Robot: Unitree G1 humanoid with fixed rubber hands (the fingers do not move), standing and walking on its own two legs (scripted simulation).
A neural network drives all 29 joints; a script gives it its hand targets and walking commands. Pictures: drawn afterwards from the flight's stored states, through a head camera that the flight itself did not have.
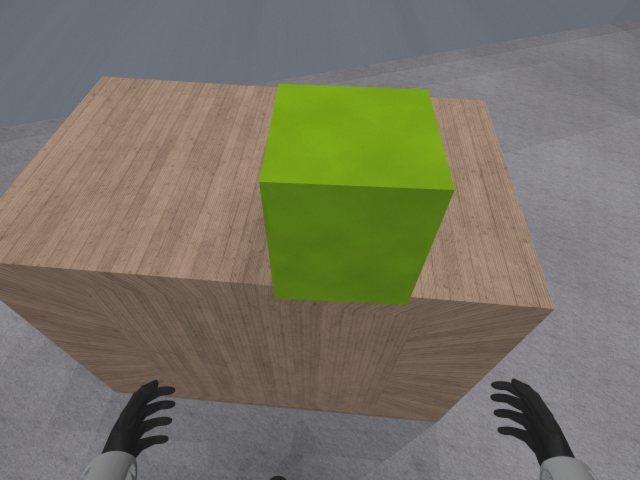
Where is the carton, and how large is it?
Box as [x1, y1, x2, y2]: [259, 84, 454, 303]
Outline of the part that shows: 278,84 259,180 275,298 407,303 454,189 428,90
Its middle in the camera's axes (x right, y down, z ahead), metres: +0.04 -0.06 +0.57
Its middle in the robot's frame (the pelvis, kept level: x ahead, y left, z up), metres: +0.47 -0.01 +0.06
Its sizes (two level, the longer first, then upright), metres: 0.210 0.200 0.250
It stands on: a pedestal, 0.71 m high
